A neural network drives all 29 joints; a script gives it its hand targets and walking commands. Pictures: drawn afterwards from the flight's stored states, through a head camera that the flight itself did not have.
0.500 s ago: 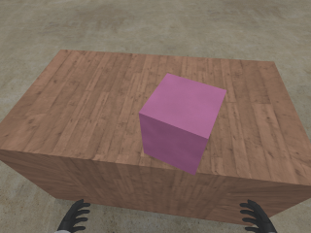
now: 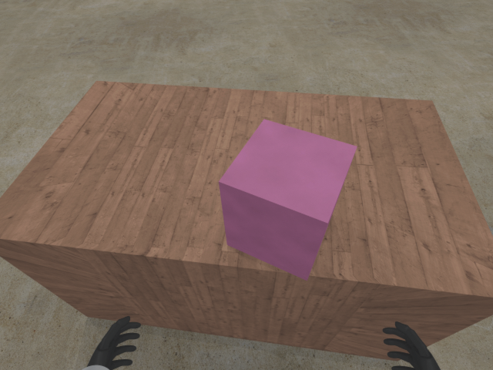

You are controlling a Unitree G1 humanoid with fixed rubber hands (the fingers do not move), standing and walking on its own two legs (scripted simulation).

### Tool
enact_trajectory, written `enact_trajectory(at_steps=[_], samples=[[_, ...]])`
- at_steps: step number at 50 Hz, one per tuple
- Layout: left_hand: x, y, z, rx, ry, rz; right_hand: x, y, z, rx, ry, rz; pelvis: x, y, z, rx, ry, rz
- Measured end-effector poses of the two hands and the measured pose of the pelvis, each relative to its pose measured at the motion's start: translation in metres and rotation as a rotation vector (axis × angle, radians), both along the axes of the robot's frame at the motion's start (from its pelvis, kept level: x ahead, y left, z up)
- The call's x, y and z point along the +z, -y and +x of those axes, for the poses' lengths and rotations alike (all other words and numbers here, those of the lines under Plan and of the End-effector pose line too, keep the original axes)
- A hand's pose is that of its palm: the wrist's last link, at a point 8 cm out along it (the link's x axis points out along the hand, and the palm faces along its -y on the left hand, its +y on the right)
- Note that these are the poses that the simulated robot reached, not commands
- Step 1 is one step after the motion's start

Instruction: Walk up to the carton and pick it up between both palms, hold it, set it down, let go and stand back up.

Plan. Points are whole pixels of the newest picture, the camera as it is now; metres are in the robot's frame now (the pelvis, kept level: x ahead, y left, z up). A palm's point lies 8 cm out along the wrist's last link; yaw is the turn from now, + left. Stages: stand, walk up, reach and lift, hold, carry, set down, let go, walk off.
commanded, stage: stand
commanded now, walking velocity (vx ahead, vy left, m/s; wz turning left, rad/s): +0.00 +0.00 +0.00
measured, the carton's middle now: (285, 200) +0.43 -0.05 -0.02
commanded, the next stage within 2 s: walk up in 0.90 s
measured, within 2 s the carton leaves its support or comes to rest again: neither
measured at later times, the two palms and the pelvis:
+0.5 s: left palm out of the picture +0.13 +0.27 -0.08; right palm out of the picture +0.13 -0.27 -0.09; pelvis +0.00 +0.00 +0.00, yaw +0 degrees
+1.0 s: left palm out of the picture +0.12 +0.26 -0.08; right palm out of the picture +0.11 -0.28 -0.09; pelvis +0.00 -0.01 +0.01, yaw +0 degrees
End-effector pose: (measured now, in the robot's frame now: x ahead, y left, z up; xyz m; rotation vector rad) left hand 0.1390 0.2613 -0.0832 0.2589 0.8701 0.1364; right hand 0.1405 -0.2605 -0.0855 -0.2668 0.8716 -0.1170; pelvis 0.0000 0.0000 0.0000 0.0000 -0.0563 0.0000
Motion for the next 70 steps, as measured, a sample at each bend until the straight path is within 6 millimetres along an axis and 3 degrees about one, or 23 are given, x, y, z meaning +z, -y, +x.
enact_trajectory(at_steps=[56, 64, 70], samples=[[0.0, -0.006, -0.021, -0.003, -0.077, 0.032, -0.006, 0.023, -0.031, -0.029, -0.099, -0.034, 0.007, 0.006, -0.006, -0.011, 0.009, 0.004], [-0.007, -0.039, -0.033, 0.014, -0.138, 0.115, 0.006, 0.078, -0.049, -0.067, -0.103, -0.194, -0.004, 0.015, -0.022, -0.04, 0.0, 0.013], [-0.016, -0.029, -0.056, -0.018, -0.21, 0.159, 0.007, 0.119, -0.062, -0.088, -0.088, -0.247, -0.014, 0.035, -0.034, -0.058, 0.006, 0.005]])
